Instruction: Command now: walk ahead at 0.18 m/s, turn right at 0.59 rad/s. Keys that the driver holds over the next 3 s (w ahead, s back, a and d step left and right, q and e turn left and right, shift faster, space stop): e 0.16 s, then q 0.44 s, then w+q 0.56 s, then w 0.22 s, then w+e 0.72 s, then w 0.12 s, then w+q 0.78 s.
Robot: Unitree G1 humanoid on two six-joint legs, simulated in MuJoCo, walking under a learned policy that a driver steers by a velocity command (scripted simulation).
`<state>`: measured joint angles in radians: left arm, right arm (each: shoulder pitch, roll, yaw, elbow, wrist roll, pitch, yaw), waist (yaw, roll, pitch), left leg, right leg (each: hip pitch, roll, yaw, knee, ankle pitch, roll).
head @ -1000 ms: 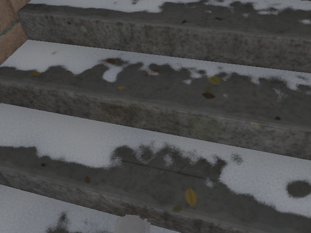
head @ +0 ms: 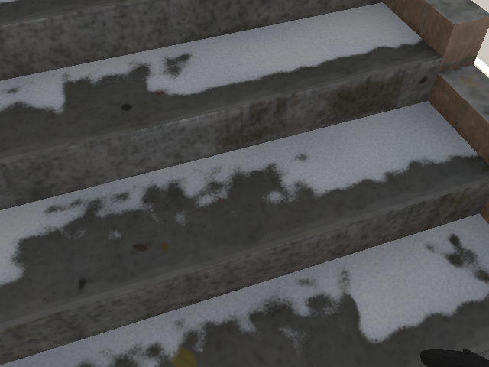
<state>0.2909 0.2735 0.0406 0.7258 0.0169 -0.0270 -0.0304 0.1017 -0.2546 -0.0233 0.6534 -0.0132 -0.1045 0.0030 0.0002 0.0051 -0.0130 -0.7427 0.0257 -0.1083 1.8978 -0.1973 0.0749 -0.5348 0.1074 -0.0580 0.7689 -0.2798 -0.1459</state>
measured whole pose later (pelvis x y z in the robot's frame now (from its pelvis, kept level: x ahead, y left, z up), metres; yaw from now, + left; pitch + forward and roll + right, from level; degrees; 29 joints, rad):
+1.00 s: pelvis +0.36 +0.02 +0.18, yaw +13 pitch +3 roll -1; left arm 0.25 0.22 -0.01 0.65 -0.03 -0.07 0.02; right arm 0.35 -0.22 -0.03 0.65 0.02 -0.02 -0.03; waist -0.02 0.03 -0.11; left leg -0.31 -0.10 -0.22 0.61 -0.36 0.09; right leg -0.49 0.00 0.00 0.68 -0.26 0.02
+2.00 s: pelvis +0.82 +0.24 +0.33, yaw +9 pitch +3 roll +0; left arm 0.04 0.07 -0.11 0.60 -0.02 0.00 -0.06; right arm 0.49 -0.11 0.04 1.01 -0.02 -0.04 -0.05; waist -0.06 0.00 -0.05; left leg 0.05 0.08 0.33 0.28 -0.37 -0.06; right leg -1.24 -0.10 -0.11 1.61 -0.20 -0.09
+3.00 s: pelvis +1.43 +0.32 +0.64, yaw +21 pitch +6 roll -3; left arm -0.01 0.04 -0.13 0.58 0.03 -0.13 -0.03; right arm 0.50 -0.05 0.05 1.01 -0.01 -0.02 0.03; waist -0.04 -0.02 -0.09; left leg -0.26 -0.12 -0.14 0.54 -0.36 0.12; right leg -1.35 -0.09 -0.03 1.92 -0.11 -0.04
